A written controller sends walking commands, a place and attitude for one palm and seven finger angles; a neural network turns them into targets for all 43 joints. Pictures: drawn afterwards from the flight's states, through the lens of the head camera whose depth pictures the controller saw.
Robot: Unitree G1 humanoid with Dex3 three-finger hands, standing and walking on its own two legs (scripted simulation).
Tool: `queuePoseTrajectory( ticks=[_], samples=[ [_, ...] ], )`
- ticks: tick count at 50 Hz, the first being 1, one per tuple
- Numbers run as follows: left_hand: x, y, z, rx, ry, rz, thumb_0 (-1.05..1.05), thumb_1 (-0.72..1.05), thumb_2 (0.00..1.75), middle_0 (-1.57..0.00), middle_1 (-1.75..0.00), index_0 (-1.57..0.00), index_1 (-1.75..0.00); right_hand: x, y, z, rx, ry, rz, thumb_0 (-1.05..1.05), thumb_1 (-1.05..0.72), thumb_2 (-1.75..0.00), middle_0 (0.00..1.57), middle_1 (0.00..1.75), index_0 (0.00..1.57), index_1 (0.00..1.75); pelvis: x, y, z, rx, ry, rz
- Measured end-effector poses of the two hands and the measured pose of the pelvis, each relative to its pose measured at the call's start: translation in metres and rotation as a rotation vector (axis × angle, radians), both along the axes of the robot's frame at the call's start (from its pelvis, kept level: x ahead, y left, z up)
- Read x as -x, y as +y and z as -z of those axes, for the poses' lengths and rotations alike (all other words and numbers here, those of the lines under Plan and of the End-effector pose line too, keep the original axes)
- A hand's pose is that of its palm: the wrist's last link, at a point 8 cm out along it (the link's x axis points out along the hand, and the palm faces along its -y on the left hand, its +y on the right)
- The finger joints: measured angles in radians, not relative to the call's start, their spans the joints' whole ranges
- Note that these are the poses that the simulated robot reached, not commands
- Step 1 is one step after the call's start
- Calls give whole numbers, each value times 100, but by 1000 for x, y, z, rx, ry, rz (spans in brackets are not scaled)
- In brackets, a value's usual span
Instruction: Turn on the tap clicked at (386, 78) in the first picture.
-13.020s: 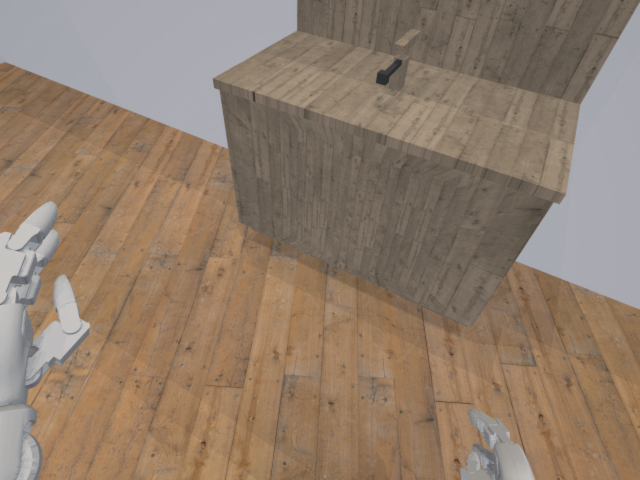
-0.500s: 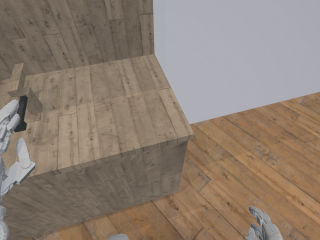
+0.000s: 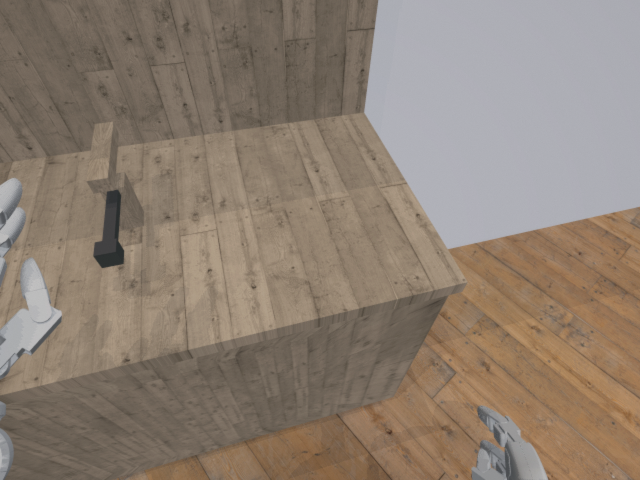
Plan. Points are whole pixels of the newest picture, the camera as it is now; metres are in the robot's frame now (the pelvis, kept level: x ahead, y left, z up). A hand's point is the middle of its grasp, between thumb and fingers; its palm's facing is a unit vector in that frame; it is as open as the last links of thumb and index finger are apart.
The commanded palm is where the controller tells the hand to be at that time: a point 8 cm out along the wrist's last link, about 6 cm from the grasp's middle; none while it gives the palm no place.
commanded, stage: shuffle to correct the standing spot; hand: left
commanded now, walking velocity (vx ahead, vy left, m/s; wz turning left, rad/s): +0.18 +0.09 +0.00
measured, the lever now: (109, 253) +0.37 +0.32 +0.04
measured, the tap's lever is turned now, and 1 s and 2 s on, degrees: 0 0 0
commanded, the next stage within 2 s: come to a stop and stand still in 0.26 s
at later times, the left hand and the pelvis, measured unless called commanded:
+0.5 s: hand (6, 294) +0.24 +0.32 +0.15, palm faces +0.41 -0.85 -0.33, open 7.4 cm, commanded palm +0.18 +0.34 +0.20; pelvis +0.02 +0.07 +0.01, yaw -1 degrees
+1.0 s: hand out of the picture +0.26 +0.33 +0.17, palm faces +0.39 -0.87 -0.31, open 7.4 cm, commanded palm +0.18 +0.36 +0.20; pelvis +0.02 +0.08 +0.02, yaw -1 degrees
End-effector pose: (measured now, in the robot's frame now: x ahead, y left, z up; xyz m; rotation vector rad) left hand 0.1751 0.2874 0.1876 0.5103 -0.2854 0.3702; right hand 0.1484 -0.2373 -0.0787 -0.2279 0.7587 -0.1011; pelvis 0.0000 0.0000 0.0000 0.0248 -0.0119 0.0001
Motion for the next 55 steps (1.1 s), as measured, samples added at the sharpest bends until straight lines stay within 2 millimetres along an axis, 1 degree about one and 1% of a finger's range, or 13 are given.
queuePoseTrajectory(
  ticks=[4, 7, 11, 15, 21, 26, 30, 35, 40, 45, 47, 52, 55],
  samples=[
    [-14, 8, 6, -2, -17, 32, 2, 89, 90, -21, -30, -21, -30, 0, 13, 1, -7, -19, 44, 2, -90, -89, 20, 30, 21, 30, 3, 11, 4, -28, -26, 10],
    [-17, 4, -8, -30, -48, 68, 2, 89, 90, -21, -30, -21, -30, -1, 25, 0, -38, -35, 29, 2, -90, -89, 20, 30, 20, 30, 2, 14, 2, -18, -15, -10],
    [-9, 1, -31, -123, -89, 106, 2, 89, 90, -21, -30, -21, -30, -6, 36, 7, -76, -38, 12, 2, -90, -89, 20, 30, 21, 30, 0, 20, 4, 17, -10, -25],
    [-2, 23, -36, -89, -41, 68, 1, 89, 90, -21, -30, -22, -30, -4, 44, -1, -79, 4, 30, 2, -90, -89, 20, 30, 21, 30, -8, 32, -11, 10, -1, -9],
    [-9, 67, 0, 39, 59, -56, 1, 89, 90, -21, -30, -21, -30, -7, 53, -17, -1, -8, 22, 2, -90, -89, 20, 30, 21, 30, -18, 52, -17, -2, 5, 9],
    [-30, 66, 22, 130, 18, 7, 2, 89, 90, -20, -30, -21, -30, -22, 67, -18, 36, -44, 26, 2, -90, -90, 20, 30, 20, 30, -17, 67, -5, -9, -38, 18],
    [-37, 54, -2, 79, -43, 88, 2, 89, 90, -21, -30, -21, -30, -35, 87, -31, 0, -94, -25, 2, -90, -90, 20, 30, 20, 30, -16, 64, -10, -5, -33, -6],
    [-25, 51, -41, -79, -76, 116, 2, 89, 90, -21, -30, -21, -30, -46, 100, -32, -68, -117, -54, 2, -90, -89, 20, 30, 21, 30, -21, 62, -16, 42, -12, -18],
    [-17, 70, -27, -31, 29, 16, 1, 89, 90, -21, -30, -21, -30, -47, 94, -27, -68, -88, -36, 1, -90, -89, 20, 30, 21, 30, -28, 64, -18, 43, 2, -7],
    [-34, 115, -15, 10, 8, -98, 1, 89, 90, -21, -30, -22, -30, -38, 81, -23, 3, -30, -71, 2, -90, -89, 20, 30, 21, 30, -22, 66, -19, 45, -1, -7],
    [-39, 111, -3, 86, 10, -94, 1, 89, 90, -21, -30, -21, -30, -35, 78, -26, 15, -34, -58, 2, -90, -89, 20, 30, 21, 30, -21, 73, -19, 42, -7, 1],
    [-44, 69, 12, 150, 41, 110, 2, 90, 90, -20, -30, -21, -30, -31, 82, -37, 47, -64, -10, 2, -90, -89, 20, 30, 21, 30, -24, 89, -21, 40, -5, 11],
    [-45, 71, 6, 93, 34, 185, 2, 89, 90, -21, -30, -21, -30, -32, 92, -43, 60, -70, 11, 2, -90, -90, 20, 30, 20, 30, -29, 96, -21, 43, 4, 9]
  ],
)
